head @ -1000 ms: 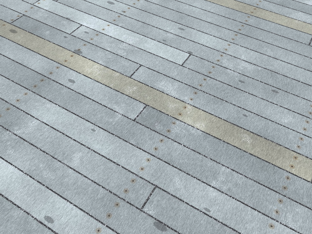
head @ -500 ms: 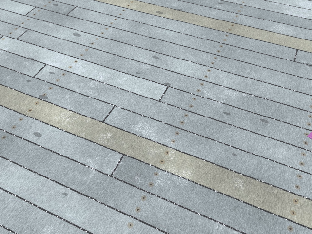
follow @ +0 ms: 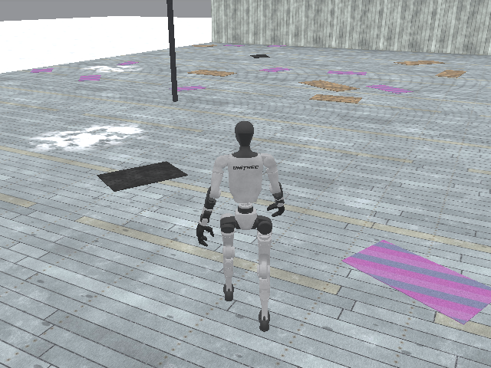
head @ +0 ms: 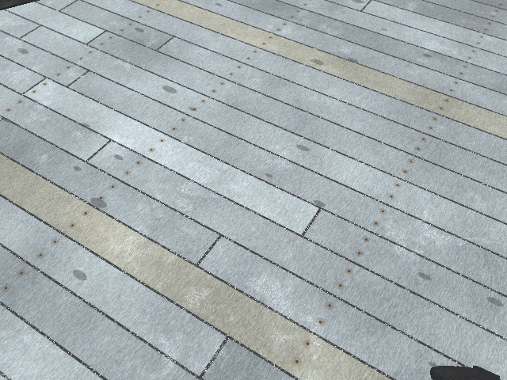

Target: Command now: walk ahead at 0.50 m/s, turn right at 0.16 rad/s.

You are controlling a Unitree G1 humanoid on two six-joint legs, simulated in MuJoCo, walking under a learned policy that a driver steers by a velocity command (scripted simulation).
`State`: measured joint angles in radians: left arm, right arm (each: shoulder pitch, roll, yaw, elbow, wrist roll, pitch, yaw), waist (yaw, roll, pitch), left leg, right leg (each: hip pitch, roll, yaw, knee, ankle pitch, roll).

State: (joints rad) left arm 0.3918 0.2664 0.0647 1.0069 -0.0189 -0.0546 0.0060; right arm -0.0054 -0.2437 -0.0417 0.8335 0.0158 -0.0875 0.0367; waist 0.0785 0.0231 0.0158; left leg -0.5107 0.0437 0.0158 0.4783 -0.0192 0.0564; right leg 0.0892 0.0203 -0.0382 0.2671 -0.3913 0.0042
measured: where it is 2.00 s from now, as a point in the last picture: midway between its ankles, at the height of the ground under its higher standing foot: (325, 356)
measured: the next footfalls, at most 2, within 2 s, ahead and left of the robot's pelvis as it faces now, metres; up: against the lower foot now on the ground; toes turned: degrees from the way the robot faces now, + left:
left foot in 0.02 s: +0.19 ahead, +0.12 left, +0.00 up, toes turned +2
right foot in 0.56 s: +0.47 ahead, -0.21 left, +0.00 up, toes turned -25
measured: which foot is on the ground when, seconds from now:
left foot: up 0.00-0.00, down 0.02-0.56, up 0.58-0.98, down 1.00-1.00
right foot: down 0.00-0.04, up 0.06-0.54, down 0.56-1.00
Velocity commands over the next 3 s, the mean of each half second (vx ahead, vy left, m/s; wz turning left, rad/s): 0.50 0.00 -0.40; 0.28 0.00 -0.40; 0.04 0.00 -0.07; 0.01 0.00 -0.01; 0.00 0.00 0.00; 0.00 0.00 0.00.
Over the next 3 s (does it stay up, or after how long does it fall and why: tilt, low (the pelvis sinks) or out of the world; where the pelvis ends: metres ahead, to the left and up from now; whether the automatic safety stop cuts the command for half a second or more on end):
stays up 0.54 -0.12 0.01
